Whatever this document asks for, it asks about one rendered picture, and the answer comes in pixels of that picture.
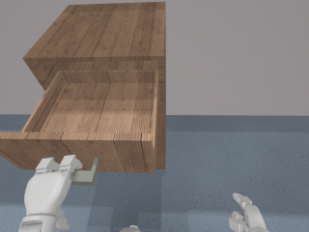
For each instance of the handle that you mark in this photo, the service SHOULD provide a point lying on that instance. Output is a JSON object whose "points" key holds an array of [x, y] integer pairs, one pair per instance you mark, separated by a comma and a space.
{"points": [[83, 177]]}

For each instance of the drawer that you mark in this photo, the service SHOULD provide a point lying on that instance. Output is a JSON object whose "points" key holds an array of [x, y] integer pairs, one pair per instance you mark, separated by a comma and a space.
{"points": [[107, 114]]}

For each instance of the cabinet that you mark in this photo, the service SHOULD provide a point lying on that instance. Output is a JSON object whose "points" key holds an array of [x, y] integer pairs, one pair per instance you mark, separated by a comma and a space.
{"points": [[107, 37]]}

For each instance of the robot right hand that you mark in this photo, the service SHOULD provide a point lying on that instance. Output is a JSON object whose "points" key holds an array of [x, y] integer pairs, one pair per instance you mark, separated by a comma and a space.
{"points": [[241, 222]]}

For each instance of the left robot forearm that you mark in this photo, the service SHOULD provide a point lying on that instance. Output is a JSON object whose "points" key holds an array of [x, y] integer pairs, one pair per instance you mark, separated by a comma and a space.
{"points": [[38, 223]]}

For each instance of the robot left hand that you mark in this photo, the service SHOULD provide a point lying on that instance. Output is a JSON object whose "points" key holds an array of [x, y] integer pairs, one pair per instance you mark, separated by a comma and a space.
{"points": [[46, 190]]}

